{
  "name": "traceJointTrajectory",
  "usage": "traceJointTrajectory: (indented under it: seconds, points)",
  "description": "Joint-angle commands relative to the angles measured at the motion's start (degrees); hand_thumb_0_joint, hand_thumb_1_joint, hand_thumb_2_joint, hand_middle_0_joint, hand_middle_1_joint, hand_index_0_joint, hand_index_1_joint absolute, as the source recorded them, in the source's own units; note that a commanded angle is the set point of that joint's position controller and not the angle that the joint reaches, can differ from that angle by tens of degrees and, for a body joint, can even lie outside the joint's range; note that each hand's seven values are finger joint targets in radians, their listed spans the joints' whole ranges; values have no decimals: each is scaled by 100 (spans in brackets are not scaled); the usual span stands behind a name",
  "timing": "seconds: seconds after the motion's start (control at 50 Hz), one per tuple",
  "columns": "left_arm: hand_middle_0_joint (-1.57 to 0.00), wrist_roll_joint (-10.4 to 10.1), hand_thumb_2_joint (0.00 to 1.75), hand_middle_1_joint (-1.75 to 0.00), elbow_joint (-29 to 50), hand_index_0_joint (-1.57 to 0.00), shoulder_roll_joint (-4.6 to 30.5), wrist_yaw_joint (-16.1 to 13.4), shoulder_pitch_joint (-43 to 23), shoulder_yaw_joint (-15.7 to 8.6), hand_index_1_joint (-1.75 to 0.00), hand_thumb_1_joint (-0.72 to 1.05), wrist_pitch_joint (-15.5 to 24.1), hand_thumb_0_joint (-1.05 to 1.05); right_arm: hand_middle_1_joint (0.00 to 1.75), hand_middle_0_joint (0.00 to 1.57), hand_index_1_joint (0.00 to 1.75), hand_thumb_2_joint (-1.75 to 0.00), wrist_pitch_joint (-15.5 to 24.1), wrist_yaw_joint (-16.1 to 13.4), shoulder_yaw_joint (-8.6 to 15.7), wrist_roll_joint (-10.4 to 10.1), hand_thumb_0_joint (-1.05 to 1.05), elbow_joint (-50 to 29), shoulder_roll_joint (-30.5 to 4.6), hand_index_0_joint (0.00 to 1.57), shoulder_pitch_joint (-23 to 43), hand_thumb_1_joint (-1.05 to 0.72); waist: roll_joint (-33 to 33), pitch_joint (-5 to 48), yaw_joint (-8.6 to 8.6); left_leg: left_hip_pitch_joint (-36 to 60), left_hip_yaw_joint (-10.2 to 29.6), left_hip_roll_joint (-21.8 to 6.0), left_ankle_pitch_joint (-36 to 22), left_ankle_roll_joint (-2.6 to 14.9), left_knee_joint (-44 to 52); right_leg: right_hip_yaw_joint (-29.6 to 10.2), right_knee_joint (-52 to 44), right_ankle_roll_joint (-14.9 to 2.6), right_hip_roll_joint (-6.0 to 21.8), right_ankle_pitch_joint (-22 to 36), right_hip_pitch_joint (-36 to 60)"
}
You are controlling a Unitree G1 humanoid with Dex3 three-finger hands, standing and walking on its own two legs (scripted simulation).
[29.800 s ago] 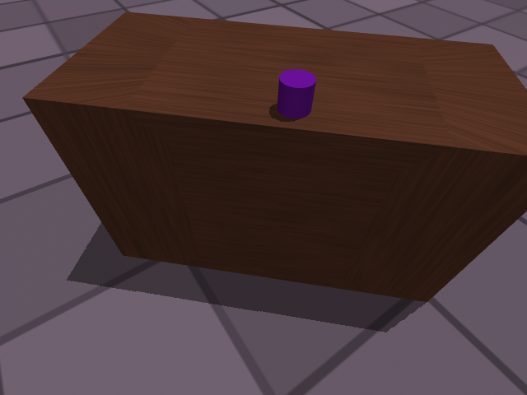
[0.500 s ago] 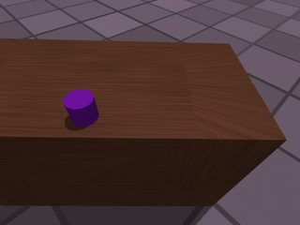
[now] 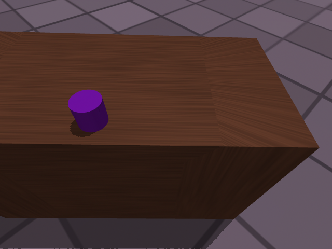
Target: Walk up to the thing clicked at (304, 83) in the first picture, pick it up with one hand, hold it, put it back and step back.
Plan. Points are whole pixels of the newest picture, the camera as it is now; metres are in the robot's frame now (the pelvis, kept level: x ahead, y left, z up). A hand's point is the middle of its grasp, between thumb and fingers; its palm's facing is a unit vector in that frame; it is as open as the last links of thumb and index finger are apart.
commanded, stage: step back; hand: left
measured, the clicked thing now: (89, 111) +0.45 +0.23 +0.06
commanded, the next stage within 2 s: none
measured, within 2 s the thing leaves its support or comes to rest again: neither
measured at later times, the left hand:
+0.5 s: hand out of the picture +0.02 +0.27 -0.16, palm faces +0.03 -0.91 -0.41, open 7.4 cm
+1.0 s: hand out of the picture -0.15 +0.30 -0.18, palm faces -0.04 -0.92 -0.40, open 7.4 cm
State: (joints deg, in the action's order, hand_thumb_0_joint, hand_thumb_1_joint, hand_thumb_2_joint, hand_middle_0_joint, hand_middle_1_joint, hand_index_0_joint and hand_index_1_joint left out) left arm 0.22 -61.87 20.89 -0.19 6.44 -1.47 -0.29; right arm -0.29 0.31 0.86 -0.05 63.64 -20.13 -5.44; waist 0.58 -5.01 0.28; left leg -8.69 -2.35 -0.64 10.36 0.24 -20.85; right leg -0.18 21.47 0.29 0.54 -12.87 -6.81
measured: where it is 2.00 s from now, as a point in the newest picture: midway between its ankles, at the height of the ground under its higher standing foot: outside the picture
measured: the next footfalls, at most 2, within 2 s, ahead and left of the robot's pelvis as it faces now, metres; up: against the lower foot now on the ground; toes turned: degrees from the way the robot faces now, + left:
left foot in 0.56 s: -0.12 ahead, +0.14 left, +0.00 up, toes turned +2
right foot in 0.98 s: -0.20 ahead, -0.09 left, +0.00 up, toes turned +2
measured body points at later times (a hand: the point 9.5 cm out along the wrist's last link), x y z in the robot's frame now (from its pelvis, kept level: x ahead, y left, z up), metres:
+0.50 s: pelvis -0.10 +0.00 -0.02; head -0.02 +0.00 +0.42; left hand +0.02 +0.32 -0.13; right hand +0.00 -0.32 -0.15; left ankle -0.16 +0.13 -0.71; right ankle -0.01 -0.12 -0.75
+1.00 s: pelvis -0.23 +0.03 -0.03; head -0.16 +0.03 +0.42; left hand -0.14 +0.35 -0.15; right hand -0.09 -0.28 -0.14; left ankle -0.16 +0.13 -0.75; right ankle -0.24 -0.09 -0.75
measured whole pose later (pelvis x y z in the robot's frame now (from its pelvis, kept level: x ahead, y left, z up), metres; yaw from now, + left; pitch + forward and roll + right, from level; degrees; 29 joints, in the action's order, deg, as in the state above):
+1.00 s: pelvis -0.23 +0.03 -0.03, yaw -2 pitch -3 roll -2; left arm 2.0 -51.2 21.3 -0.6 9.8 -4.4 -2.5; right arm -2.9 -0.4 3.0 0.2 48.3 -22.4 -3.2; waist -1.6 -12.1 -0.8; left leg -20.6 -3.1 -2.6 16.1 1.7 -39.7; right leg -2.5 35.6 -0.1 -3.1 -20.0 -12.5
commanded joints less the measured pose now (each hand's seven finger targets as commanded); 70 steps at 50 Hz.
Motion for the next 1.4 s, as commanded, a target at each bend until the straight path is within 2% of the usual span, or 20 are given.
traceJointTrajectory:
  seconds: [0.0, 0.12, 0.18, 0.22, 0.28, 0.38, 0.52, 0.56, 0.6, 0.66, 0.82, 0.96, 1.0, 1.02, 1.1, 1.22, 1.28, 1.3, 1.34, 1.38]
  points:
    - [-20, -60, 90, -30, 547, -20, 1188, -110, 51, -312, -30, 90, 11, 0, 30, 20, 30, -90, 13, -80, 400, -13, 0, -520, -1517, 20, 106, -90, -375, 791, -14, 229, 843, -1011, -2469, 653, -147, -173, 779, -258, 255, 1431, -183]
    - [-20, 52, 90, -30, 686, -20, 1222, -87, 459, -386, -30, 90, -107, 0, 30, 20, 30, -90, -131, -75, 539, 9, 0, -959, -1574, 20, 441, -90, -696, 1047, -172, -458, 977, -1131, -1202, 966, -666, -249, 1393, -461, 265, 488, -198]
    - [-20, 132, 90, -30, 904, -20, 1910, -69, 161, -576, -30, 90, -45, 0, 30, 20, 30, -90, -235, -57, 444, -10, 0, -1102, -1115, 20, 434, -90, 1050, 522, -260, -1108, 270, 608, 1758, 164, -2971, -2209, -514, -1339, 1878, 1609, -778]
    - [-20, 224, 90, -30, 1176, -20, 1965, -107, -88, -610, -30, 90, 9, 0, 30, 20, 30, -90, -325, -105, 492, 72, 0, -1071, -1266, 20, 36, -90, 906, 368, -161, -1379, 1038, 506, 2590, 168, -4397, -2657, -348, -1764, 2282, 2007, -1143]
    - [-20, 200, 90, -30, 1397, -20, 1530, -135, -673, -542, -30, 90, -12, 0, 30, 20, 30, -90, -305, -88, 500, -70, 0, -971, -1325, 20, -330, -90, 614, 560, 143, -1463, 1179, 646, 1822, 63, -4813, -1234, -51, -1208, 1357, 1906, -931]
    - [-20, 178, 90, -30, 1550, -20, 1369, -185, -88, -554, -30, 90, -65, 0, 30, 20, 30, -90, -234, -176, 400, -3, 0, -1172, -1385, 20, -276, -90, 711, 968, -288, -1969, 960, 428, 1927, -195, -3824, -1208, 405, -1359, 1521, 2290, 556]
    - [-20, 45, 90, -30, 1821, -20, 1601, -129, -361, -597, -30, 90, -232, 0, 30, 20, 30, -90, -127, -124, 523, 186, 0, -996, -1374, 20, -1158, -90, 941, 1160, 190, -176, 175, 176, 118, 79, -409, -712, 1349, -787, 1257, 2004, -332]
    - [-20, -12, 90, -30, 1964, -20, 1049, -135, -268, -479, -30, 90, -264, 0, 30, 20, 30, -90, -115, -86, 690, 334, 0, -1193, -2114, 20, -788, -90, -1586, 877, 98, 270, 2826, -1617, -1442, 728, 307, 30, 2996, -151, -368, -1801, -2169]
    - [-20, 135, 90, -30, 1879, -20, 1337, -245, -707, -625, -30, 90, -280, 0, 30, 20, 30, -90, -96, -95, 742, 258, 0, -1428, -2374, 20, -244, -90, -1565, 449, 305, -1132, 3473, -2272, -1149, 1752, 505, -1051, 4739, -58, -619, -2532, -1844]
    - [-20, -36, 90, -30, 1556, -20, 1216, -181, 169, -609, -30, 90, -280, 0, 30, 20, 30, -90, -68, -176, 510, 284, 0, -1646, -1586, 20, 528, -90, -819, 275, -378, -321, 1361, -1098, -2246, 981, -187, -1227, 5309, -128, -809, -1468, -2487]
    - [-20, 76, 90, -30, 1823, -20, 1030, -142, 84, -518, -30, 90, -106, 0, 30, 20, 30, -90, -93, -232, 586, 128, 0, -1627, -1483, 20, -478, -90, -918, 787, 242, 1322, 1343, -1339, -2724, 1341, -828, -660, 2767, 214, -374, -1508, -2182]
    - [-20, 226, 90, -30, 1413, -20, 1279, -95, 1028, -604, -30, 90, 8, 0, 30, 20, 30, -90, -201, -123, 556, -7, 0, -1931, -1483, 20, 133, -90, -564, 1139, -208, -453, 1208, -1090, -836, 664, -1401, -666, 334, -289, 101, 554, -88]
    - [-20, 188, 90, -30, 1635, -20, 2026, -53, 460, -770, -30, 90, -7, 0, 30, 20, 30, -90, -213, -177, 485, -39, 0, -1994, -1178, 20, 344, -90, 1482, 552, -287, -1407, 407, 491, 2194, 26, -3299, -2813, -310, -1584, 1879, 1160, -930]
    - [-20, 241, 90, -30, 1860, -20, 2057, -66, 116, -759, -30, 90, 27, 0, 30, 20, 30, -90, -249, -220, 555, -4, 0, -1902, -1326, 20, 210, -90, 1457, 230, -247, -1235, 961, 422, 2704, -49, -4387, -3218, -395, -1897, 2225, 1344, -1634]
    - [-20, 190, 90, -30, 2084, -20, 1416, -135, -182, -665, -30, 90, -9, 0, 30, 20, 30, -90, -181, -176, 499, -41, 0, -1641, -1318, 20, -298, -90, 682, 332, -16, -1452, 1084, 736, 1941, -46, -4777, -1363, 255, -1267, 1171, 2160, -1095]
    - [-20, 225, 90, -30, 2160, -20, 1298, -155, 327, -661, -30, 90, -161, 0, 30, 20, 30, -90, -19, -258, 409, 49, 0, -1764, -1176, 20, -418, -90, 1178, 924, -303, -1711, 550, 227, 1876, -161, -1923, -1249, 1028, -1129, 1092, 2701, 765]
    - [-20, 97, 90, -30, 2241, -20, 1385, -87, 129, -601, -30, 90, -307, 0, 30, 20, 30, -90, 46, -248, 505, 144, 0, -1537, -1170, 20, -903, -90, 997, 1002, -56, -510, 201, 254, -11, -52, 96, -1009, 1697, -782, 833, 2218, 109]
    - [-20, 89, 90, -30, 2287, -20, 1176, -70, 174, -531, -30, 90, -347, 0, 30, 20, 30, -90, 70, -250, 594, 234, 0, -1563, -1385, 20, -866, -90, 538, 1004, -96, 27, 972, -270, -434, 99, 140, -932, 2025, -520, 557, 1217, -738]
    - [-20, 134, 90, -30, 2366, -20, 1209, -158, -253, -607, -30, 90, -350, 0, 30, 20, 30, -90, 40, -196, 791, 243, 0, -1739, -2444, 20, -544, -90, -1229, 715, 205, -704, 3376, -2374, -1490, 1450, 304, -862, 3976, -71, -617, -2470, -1917]
    - [-20, 161, 90, -30, 2225, -20, 1387, -151, -381, -685, -30, 90, -373, 0, 30, 20, 30, -90, 106, -247, 721, 256, 0, -1775, -2099, 20, -144, -90, -931, 237, 67, -1317, 2809, -2143, -1477, 1528, 291, -1351, 5113, -82, -554, -2048, -1747]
